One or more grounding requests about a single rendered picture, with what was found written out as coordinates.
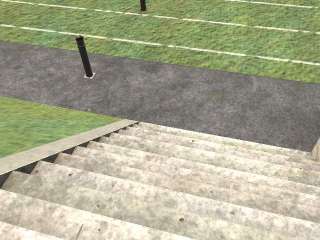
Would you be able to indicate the stairs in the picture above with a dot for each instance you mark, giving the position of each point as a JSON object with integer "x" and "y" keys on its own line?
{"x": 154, "y": 182}

